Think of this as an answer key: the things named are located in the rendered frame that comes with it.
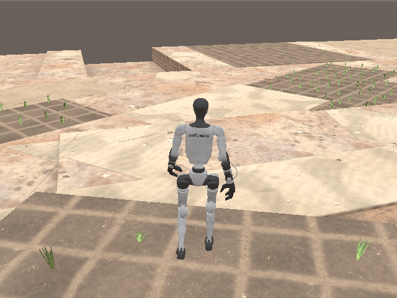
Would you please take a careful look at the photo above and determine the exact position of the humanoid robot torso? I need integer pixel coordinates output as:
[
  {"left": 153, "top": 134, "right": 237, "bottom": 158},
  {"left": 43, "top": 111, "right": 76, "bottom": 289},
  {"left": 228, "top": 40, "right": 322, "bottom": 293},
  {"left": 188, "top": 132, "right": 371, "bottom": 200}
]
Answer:
[{"left": 185, "top": 122, "right": 214, "bottom": 186}]

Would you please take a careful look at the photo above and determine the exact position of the robot left upper arm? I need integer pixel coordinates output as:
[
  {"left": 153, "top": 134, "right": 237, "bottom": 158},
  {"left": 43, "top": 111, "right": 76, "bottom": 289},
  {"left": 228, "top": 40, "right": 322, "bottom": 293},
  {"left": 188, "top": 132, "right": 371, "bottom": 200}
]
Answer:
[{"left": 171, "top": 124, "right": 187, "bottom": 157}]

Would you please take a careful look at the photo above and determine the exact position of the left robot forearm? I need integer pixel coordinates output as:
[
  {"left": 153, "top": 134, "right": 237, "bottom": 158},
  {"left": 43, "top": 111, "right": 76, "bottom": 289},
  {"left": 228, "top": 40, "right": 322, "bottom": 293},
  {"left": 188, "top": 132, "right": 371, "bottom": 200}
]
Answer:
[{"left": 168, "top": 148, "right": 177, "bottom": 168}]

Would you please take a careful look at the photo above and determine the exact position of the robot left hand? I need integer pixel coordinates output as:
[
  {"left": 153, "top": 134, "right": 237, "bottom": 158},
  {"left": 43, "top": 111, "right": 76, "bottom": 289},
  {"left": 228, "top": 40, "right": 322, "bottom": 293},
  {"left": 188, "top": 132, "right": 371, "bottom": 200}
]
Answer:
[{"left": 167, "top": 165, "right": 182, "bottom": 177}]

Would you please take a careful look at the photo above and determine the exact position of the right robot forearm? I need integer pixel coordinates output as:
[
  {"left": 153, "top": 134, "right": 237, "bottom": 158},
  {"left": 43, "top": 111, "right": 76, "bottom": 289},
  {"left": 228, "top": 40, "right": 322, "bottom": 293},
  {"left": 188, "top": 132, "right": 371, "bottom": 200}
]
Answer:
[{"left": 221, "top": 152, "right": 234, "bottom": 184}]

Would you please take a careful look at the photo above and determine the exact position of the robot right upper arm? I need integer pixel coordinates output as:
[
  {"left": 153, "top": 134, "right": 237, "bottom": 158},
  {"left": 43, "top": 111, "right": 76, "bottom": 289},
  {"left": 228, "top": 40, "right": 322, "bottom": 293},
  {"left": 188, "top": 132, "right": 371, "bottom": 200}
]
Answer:
[{"left": 213, "top": 125, "right": 227, "bottom": 161}]

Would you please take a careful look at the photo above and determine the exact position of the left robot thigh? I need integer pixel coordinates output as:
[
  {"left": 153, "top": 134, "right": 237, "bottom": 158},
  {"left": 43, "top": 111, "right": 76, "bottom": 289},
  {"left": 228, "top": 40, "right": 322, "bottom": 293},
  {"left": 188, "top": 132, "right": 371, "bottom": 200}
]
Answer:
[{"left": 177, "top": 173, "right": 190, "bottom": 218}]

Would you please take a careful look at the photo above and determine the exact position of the robot right hand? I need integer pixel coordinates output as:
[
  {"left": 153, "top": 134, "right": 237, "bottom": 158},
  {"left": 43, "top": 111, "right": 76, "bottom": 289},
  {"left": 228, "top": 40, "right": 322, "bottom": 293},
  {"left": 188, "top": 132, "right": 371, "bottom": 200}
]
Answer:
[{"left": 220, "top": 182, "right": 235, "bottom": 200}]

